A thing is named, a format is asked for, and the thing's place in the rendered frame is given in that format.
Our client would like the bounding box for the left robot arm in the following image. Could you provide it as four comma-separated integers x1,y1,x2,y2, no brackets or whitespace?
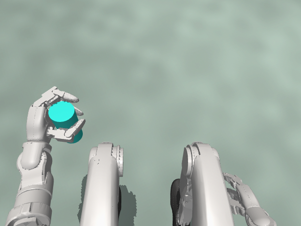
5,141,54,226

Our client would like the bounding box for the right robot arm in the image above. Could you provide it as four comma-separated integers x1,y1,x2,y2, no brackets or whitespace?
245,207,277,226

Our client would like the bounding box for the right robot foot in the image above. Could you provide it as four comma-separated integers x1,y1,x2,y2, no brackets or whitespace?
170,178,190,226

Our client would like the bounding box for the left robot hand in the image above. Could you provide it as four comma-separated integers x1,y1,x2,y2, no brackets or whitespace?
26,86,86,144

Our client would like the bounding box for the right robot hand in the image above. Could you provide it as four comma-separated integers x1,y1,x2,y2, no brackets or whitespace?
223,173,261,217

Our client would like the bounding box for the can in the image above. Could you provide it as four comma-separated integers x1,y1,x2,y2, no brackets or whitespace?
48,101,83,144

